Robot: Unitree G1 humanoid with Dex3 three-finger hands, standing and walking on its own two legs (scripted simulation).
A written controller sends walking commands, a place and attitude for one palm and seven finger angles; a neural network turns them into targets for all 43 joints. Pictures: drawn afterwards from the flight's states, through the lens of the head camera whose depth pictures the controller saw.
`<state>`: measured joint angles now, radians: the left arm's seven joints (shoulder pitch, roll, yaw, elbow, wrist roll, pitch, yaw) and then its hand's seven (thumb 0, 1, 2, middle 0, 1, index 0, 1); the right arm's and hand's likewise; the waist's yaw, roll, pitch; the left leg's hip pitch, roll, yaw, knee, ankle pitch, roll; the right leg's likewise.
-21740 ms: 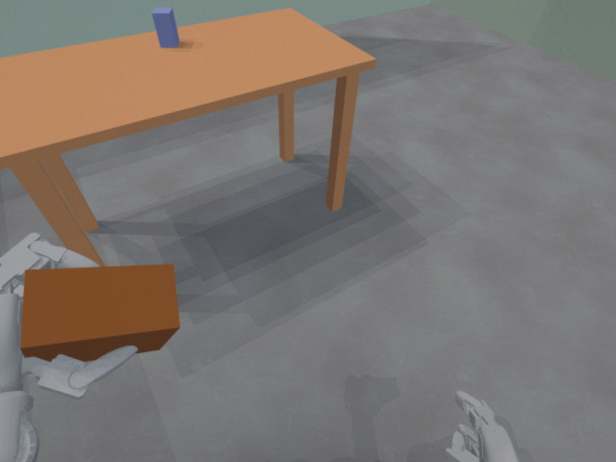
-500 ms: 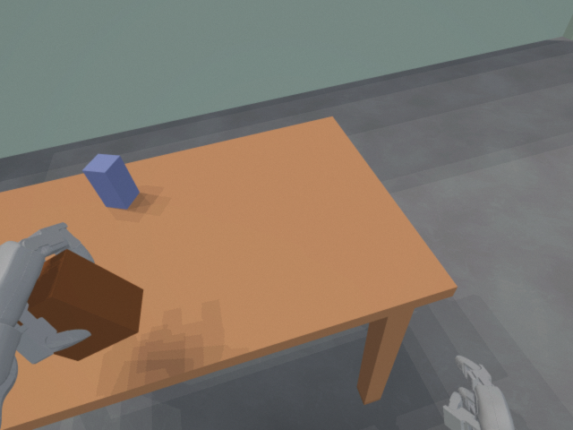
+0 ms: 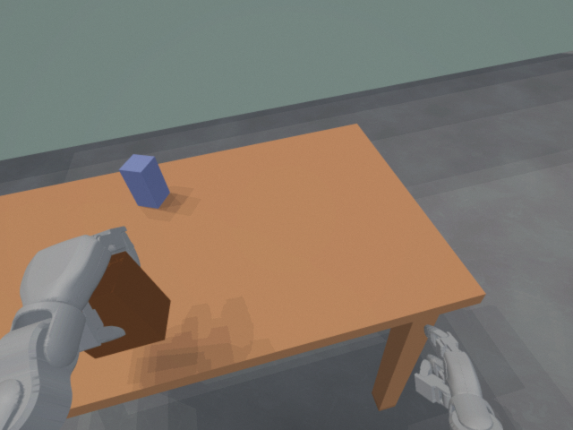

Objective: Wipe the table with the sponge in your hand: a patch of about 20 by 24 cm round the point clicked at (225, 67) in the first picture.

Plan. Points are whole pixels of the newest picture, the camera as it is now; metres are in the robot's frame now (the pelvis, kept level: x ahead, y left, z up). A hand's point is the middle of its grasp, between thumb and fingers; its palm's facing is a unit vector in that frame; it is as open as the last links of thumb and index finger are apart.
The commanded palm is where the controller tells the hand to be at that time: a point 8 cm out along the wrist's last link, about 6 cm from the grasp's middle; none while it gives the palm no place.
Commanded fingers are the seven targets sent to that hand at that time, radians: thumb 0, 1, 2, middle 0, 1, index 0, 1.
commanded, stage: turn the palm down, sponge in hand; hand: left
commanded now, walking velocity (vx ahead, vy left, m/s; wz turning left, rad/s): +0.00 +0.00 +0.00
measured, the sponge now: (118, 314) +0.22 +0.28 +0.07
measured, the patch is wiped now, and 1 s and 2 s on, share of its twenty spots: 0.00 0.00 0.00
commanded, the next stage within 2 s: move the sponge above the wiping area in 0.66 s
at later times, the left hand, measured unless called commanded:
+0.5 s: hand (106, 292) +0.22 +0.26 +0.13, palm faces +0.03 -0.04 -1.00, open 10.4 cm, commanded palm +0.19 +0.27 +0.20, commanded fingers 0.00 0.10 1.30 -1.20 -1.60 -1.20 -1.60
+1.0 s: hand (105, 277) +0.23 +0.27 +0.14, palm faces +0.14 -0.05 -0.99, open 10.4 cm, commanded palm +0.19 +0.26 +0.19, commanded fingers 0.00 0.10 1.30 -1.20 -1.60 -1.20 -1.60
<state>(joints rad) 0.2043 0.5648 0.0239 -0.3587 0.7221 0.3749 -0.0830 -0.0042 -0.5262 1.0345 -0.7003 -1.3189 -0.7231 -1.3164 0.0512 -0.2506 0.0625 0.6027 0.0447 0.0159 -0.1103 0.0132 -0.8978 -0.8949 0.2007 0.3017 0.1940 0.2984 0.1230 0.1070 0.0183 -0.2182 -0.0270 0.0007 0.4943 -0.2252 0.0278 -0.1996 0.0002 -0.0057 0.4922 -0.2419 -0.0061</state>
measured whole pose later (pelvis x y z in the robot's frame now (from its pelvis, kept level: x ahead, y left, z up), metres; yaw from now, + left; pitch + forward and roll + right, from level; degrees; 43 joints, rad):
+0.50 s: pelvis -0.01 -0.01 +0.00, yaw -1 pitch -5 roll +0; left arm 0.16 0.57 -0.05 -0.29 0.88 0.34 -0.08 0.00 -0.53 1.04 -0.70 -1.32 -0.73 -1.31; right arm 0.01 -0.25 0.06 0.67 0.03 0.02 -0.08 0.01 -0.90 -0.90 0.20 0.30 0.21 0.31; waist 0.14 0.12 0.03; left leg -0.17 -0.02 0.01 0.43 -0.19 0.02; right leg -0.16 0.01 0.00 0.45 -0.21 -0.02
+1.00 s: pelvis +0.00 -0.02 +0.00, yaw -1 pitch -4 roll +0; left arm 0.15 0.53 -0.01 -0.27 0.87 0.36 -0.01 0.00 -0.53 1.04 -0.70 -1.32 -0.73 -1.32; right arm 0.01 -0.25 0.04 0.69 0.03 0.01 -0.07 0.01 -0.90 -0.90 0.20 0.30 0.21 0.30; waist 0.14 0.12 0.01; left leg -0.15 0.00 0.01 0.42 -0.19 0.00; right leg -0.15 0.03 0.01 0.44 -0.21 -0.03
